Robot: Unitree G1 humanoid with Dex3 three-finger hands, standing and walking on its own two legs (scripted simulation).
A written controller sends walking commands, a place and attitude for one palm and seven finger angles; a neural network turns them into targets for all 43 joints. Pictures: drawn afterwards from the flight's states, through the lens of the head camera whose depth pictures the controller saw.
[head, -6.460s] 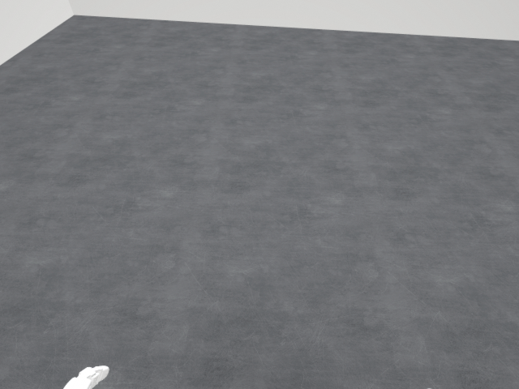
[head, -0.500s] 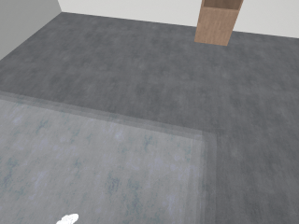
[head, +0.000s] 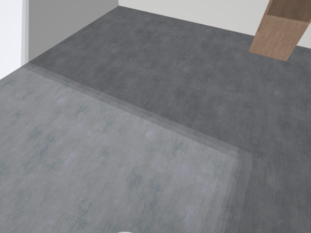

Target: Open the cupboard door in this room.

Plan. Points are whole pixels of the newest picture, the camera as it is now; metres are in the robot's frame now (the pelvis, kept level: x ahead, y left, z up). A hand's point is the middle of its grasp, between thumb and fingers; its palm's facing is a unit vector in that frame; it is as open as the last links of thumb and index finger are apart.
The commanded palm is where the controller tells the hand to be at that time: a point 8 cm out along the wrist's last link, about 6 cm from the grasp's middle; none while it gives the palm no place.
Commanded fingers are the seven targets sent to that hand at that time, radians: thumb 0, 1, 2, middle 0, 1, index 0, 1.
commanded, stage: stand and wait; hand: left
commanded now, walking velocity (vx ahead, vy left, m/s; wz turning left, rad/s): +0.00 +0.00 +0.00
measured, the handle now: out of the picture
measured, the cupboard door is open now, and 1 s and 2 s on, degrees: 0 0 0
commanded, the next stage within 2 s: turn or walk to find it in 0.46 s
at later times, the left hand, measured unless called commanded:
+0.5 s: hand out of the picture -0.01 +0.20 -0.17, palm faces +0.02 -0.98 -0.19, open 7.4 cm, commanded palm none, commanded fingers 0.00 0.90 0.90 -0.20 -0.30 -0.20 -0.30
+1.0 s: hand out of the picture +0.02 +0.18 -0.17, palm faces -0.07 -0.97 -0.23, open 7.4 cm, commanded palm none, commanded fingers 0.00 0.90 0.90 -0.20 -0.30 -0.20 -0.30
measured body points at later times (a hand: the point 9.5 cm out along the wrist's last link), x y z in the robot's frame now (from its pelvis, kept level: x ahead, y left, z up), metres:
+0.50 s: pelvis -0.02 +0.03 +0.00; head -0.03 +0.02 +0.45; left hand -0.01 +0.25 -0.15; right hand +0.02 -0.21 -0.16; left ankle -0.02 +0.13 -0.74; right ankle -0.02 -0.11 -0.74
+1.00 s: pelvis -0.03 +0.00 +0.00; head -0.02 -0.01 +0.44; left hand +0.03 +0.23 -0.15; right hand -0.06 -0.23 -0.17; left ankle -0.02 +0.13 -0.74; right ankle -0.02 -0.11 -0.74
